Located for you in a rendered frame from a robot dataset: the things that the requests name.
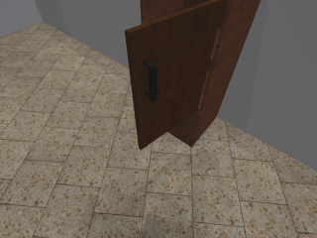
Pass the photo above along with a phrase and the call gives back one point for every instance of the cupboard door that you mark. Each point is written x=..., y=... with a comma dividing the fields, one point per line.
x=180, y=45

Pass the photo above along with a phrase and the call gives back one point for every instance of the handle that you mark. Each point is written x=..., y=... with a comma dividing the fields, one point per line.
x=153, y=81

